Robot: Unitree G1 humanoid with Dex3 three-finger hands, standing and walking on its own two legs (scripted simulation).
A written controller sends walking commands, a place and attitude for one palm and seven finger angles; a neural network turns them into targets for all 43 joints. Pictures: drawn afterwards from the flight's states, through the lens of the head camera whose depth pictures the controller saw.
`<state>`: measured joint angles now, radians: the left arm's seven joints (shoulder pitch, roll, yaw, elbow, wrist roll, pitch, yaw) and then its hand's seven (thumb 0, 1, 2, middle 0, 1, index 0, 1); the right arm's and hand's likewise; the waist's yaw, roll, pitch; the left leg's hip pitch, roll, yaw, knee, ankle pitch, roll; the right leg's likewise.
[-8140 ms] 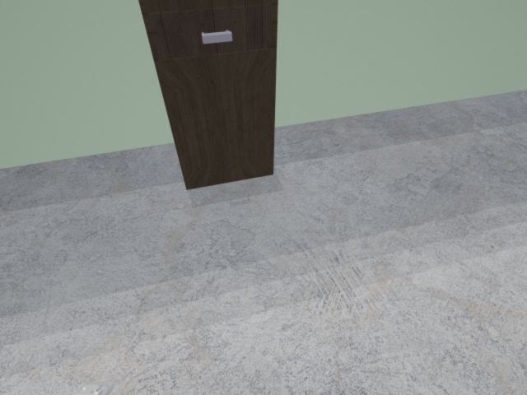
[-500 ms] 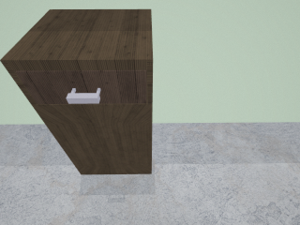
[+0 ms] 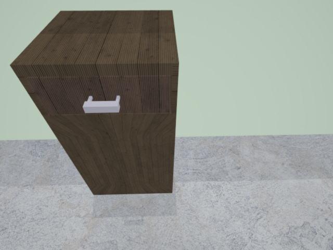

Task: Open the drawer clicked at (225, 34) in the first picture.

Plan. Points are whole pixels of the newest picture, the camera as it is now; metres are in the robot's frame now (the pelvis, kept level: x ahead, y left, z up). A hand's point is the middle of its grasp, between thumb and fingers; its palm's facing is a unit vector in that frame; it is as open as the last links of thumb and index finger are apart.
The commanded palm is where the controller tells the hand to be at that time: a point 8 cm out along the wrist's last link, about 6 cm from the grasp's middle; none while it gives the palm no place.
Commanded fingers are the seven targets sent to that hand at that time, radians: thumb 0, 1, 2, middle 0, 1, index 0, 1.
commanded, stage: look again from close up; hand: left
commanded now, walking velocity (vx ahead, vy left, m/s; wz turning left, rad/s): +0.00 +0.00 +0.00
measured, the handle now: (103, 102) +0.54 +0.25 +0.03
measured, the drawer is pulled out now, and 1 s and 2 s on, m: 0.00 0.00 0.00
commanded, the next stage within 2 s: raise the hand with hooked fingers in 0.20 s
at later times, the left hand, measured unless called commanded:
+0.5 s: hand (87, 231) +0.17 +0.20 -0.04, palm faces -0.02 -0.67 -0.74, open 7.6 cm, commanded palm +0.11 +0.22 -0.03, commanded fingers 0.00 0.64 0.79 -0.22 -0.47 -0.22 -0.47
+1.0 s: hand (82, 203) +0.21 +0.21 +0.02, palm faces +0.17 -0.02 -0.98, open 10.2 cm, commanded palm +0.17 +0.21 +0.06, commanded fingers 0.00 0.06 0.54 -0.26 -0.84 -0.26 -0.84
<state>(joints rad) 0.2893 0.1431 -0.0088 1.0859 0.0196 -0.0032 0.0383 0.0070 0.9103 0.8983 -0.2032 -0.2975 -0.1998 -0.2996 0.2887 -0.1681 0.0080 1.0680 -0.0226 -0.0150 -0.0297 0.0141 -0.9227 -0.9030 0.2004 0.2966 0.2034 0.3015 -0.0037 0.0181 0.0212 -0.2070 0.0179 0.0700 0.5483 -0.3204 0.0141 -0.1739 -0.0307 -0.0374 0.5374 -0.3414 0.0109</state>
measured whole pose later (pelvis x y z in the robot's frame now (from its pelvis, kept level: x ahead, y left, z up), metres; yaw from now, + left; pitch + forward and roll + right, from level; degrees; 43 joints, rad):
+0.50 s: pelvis -0.01 -0.01 -0.01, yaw +0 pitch +4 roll +2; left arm 0.39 0.27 -0.06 0.10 0.41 0.10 0.27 0.02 0.86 0.87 -0.21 -0.34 -0.20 -0.35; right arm 0.27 -0.24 -0.01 0.82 0.00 -0.24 -0.08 0.02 -0.92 -0.90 0.20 0.30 0.21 0.30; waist 0.00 0.05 -0.06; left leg -0.35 0.00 0.08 0.59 -0.31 0.01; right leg -0.35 -0.06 -0.03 0.66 -0.37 0.00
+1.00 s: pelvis -0.02 -0.06 -0.04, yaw +1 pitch +8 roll +2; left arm 0.26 0.41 0.03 -0.03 0.99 -0.02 0.41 0.00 0.27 0.63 -0.27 -0.70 -0.27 -0.70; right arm 0.04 -0.20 0.00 0.59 -0.06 0.04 -0.01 0.01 -0.90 -0.90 0.20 0.30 0.21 0.30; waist 0.09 0.06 -0.10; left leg -0.58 0.04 -0.02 0.83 -0.40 -0.04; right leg -0.57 0.00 -0.07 0.90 -0.47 -0.07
